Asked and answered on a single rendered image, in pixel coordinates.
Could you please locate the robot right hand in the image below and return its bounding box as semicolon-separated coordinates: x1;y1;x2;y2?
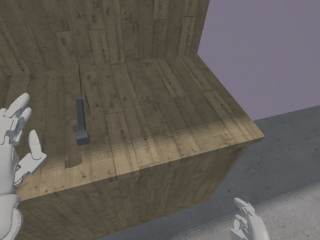
231;197;270;240

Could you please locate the robot left forearm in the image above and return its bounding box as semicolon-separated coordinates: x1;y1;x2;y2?
0;194;24;240

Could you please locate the counter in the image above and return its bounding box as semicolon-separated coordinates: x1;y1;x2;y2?
0;0;265;240

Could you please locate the robot left hand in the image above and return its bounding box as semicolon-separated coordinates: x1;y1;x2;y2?
0;93;47;196

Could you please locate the tap lever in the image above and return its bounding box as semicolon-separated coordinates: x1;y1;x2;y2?
75;99;90;146

